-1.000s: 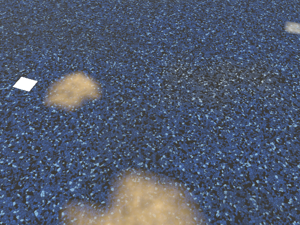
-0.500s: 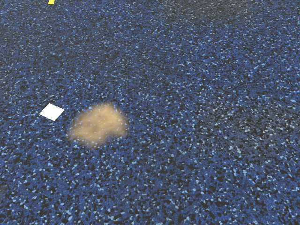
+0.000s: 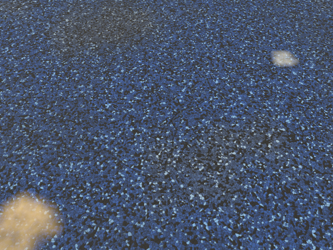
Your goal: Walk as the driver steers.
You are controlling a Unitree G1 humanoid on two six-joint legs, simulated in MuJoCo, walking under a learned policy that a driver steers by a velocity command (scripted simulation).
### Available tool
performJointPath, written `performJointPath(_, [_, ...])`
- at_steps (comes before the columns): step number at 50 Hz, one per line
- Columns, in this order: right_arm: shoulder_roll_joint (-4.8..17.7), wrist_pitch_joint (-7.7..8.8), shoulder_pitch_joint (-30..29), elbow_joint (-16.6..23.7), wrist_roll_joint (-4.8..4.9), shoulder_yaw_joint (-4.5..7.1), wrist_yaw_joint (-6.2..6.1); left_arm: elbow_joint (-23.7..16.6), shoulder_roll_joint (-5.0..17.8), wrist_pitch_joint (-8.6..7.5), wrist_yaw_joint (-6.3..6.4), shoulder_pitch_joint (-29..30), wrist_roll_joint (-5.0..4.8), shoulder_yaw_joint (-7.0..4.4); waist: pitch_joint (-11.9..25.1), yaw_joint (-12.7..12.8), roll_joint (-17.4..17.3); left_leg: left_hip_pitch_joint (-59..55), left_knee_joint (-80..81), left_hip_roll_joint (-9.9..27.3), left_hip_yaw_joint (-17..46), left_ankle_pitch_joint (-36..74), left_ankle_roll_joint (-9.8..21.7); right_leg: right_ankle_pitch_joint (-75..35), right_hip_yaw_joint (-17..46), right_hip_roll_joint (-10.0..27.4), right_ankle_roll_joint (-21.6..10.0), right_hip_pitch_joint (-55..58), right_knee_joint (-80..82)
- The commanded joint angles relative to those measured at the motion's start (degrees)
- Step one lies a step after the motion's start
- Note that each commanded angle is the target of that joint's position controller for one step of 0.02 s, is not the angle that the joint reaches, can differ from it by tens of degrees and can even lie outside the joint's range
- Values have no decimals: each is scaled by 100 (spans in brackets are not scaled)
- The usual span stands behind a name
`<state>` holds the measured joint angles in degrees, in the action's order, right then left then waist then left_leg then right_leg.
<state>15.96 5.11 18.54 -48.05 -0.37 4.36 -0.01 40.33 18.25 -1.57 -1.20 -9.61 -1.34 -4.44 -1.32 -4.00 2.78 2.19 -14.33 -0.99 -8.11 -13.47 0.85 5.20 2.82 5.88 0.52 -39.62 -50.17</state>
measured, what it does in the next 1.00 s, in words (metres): walks ahead, turning right: right foot, then left foot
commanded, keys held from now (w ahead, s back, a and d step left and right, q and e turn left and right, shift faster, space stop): w+e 0.68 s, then w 0.14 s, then no key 0.18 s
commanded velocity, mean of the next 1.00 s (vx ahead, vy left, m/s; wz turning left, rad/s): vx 0.47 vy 0.00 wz -0.50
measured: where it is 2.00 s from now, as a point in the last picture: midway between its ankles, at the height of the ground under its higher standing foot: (205, 206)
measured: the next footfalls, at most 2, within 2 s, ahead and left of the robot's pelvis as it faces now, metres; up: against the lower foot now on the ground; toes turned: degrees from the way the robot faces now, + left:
right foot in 0.18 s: +0.27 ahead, -0.15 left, +0.00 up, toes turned -10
left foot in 0.68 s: +0.59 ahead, -0.02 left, +0.00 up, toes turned -28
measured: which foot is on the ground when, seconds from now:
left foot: down 0.00-0.20, up 0.22-0.66, down 0.68-1.00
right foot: up 0.00-0.16, down 0.18-0.68, up 0.70-1.00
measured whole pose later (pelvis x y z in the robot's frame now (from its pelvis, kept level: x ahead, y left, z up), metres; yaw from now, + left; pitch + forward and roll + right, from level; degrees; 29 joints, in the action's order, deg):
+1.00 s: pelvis +0.54 -0.12 +0.00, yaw -30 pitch +2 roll +1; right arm 15.6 4.2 18.9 -49.1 0.2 3.0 0.7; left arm 37.5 16.3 -2.3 -0.3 -7.3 -0.2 -2.9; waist -2.4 -4.7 2.3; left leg 6.2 -16.8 -1.6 -2.6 -12.3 1.4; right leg 6.9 3.1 3.2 0.9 -34.1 -41.3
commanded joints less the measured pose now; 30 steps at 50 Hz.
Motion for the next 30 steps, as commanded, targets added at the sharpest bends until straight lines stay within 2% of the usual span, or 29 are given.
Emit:
performJointPath(1, [938, 72, -421, 399, 52, 204, -46, -534, 4, -75, -123, 466, 13, 77, -189, 60, -565, 133, 616, 1524, 385, 1849, 829, -669, -170, 14, -79, 144, 776])
performJointPath(4, [1093, -14, -198, 263, 144, 255, -50, -775, 85, -54, -203, 853, 2, 65, -307, 5, -576, -335, 420, 1688, 145, 2156, 695, -383, -350, -81, -270, 167, 1215])
performJointPath(6, [1242, -90, -183, 235, 186, 299, -68, -873, 226, -32, -236, 822, 20, 0, -184, 149, -687, -608, -102, 1733, -66, 3511, 573, 162, -612, -334, -482, 535, 1366])
performJointPath(7, [1341, -132, -184, 240, 207, 327, -90, -859, 353, -10, -233, 586, 35, -70, 35, 325, -798, -676, -622, 1714, -176, 4522, 511, 469, -797, -556, -608, 987, 1369])
performJointPath(8, [1382, -184, -229, 254, 223, 332, -110, -715, 553, 8, -215, -64, 28, -195, 401, 722, -780, -543, -1556, 1604, -329, 5161, 406, 469, -939, -816, -778, 1874, 1567])
performJointPath(9, [1256, -190, -189, 277, 195, 271, -138, -449, 896, 46, -133, -1038, 10, -392, 900, 1202, -612, 218, -2876, 1389, -451, 4768, 201, 183, -797, -965, -1003, 3421, 1815])
performJointPath(10, [710, -141, 90, 469, -47, 89, -118, -341, 1482, 101, 1, -1575, -27, -540, 1400, 1125, 574, 2227, -4926, 893, -485, 1259, -107, 252, 1276, 299, -1563, 5295, 1909])
performJointPath(11, [426, 57, 193, 731, -45, -71, -44, -569, 1690, 10, -33, -1335, -30, -492, 2308, 771, 1214, 3812, -6411, -138, 735, -2138, -280, 1380, 4445, 1372, -2553, 6322, 2972])
performJointPath(12, [967, 209, -458, 823, 178, 60, 37, -573, 1179, -66, -81, -1343, 9, -344, 2020, 1127, 426, 4431, -6604, 198, 1401, -1779, -168, 1650, 4099, 1278, -2228, 6130, 3318])
performJointPath(13, [966, 291, -746, 926, 275, 41, 64, -524, 969, -127, -81, -1171, 33, -275, 1235, 1023, 296, 4572, -6280, 408, 1286, -1293, -46, 1399, 3274, 1063, -2004, 5370, 3343])
performJointPath(14, [888, 315, -755, 863, 164, 28, 16, -551, 835, -153, -73, -785, 41, -226, 764, 729, -194, 4265, -5747, 641, 1278, -879, -44, 865, 2661, 794, -1807, 4457, 3369])
performJointPath(15, [951, 275, -686, 805, 38, 76, -23, -624, 650, -167, -55, -462, 86, -165, 556, 506, -124, 3847, -5295, 793, 1298, -633, -81, 234, 2222, 605, -1706, 3789, 3436])
performJointPath(16, [956, 201, -576, 782, 4, 95, -15, -712, 594, -167, -34, -283, 142, -137, 469, 341, 2, 3510, -5141, 851, 1317, -470, -121, -107, 2034, 479, -1699, 3338, 3570])
performJointPath(19, [751, 54, -623, 812, -68, 61, -30, -649, 674, -215, 49, -327, 109, -165, 361, 261, -34, 3295, -4498, 761, 1179, -52, -369, -836, 1592, 305, -1783, 2716, 3754])
performJointPath(22, [548, 46, -1285, 998, -75, -23, -21, -508, 768, -195, 152, -585, 65, -197, 165, 478, 7, 3308, -3254, 585, 1154, 1065, -508, -704, 1246, 36, -1565, 2532, 3737])
performJointPath(24, [452, 80, -1713, 1096, -37, -73, 29, -424, 785, -160, 188, -748, 36, -206, 101, 655, 103, 3001, -2411, 387, 1129, 1692, -512, -313, 1166, -102, -1397, 2422, 3674])
performJointPath(27, [525, 141, -2140, 1240, 59, -70, 109, -268, 827, -123, 207, -1051, -11, -229, 35, 815, 165, 2706, -1793, 206, 1194, 1932, -459, 71, 1477, 18, -1313, 2561, 3494])
performJointPath(30, [735, 205, -2104, 1276, 84, 11, 167, -198, 760, -71, 233, -1147, -16, -224, 69, 728, 302, 2528, -1412, 148, 1338, 1388, -295, 162, 1988, 202, -1209, 3074, 2990])
Velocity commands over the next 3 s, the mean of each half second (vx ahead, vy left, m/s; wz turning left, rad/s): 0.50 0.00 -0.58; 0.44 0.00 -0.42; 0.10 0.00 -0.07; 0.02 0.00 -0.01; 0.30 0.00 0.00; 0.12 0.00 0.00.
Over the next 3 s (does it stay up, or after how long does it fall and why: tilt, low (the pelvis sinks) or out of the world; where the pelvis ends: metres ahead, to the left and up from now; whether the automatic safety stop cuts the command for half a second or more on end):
stays up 0.92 -0.34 -0.01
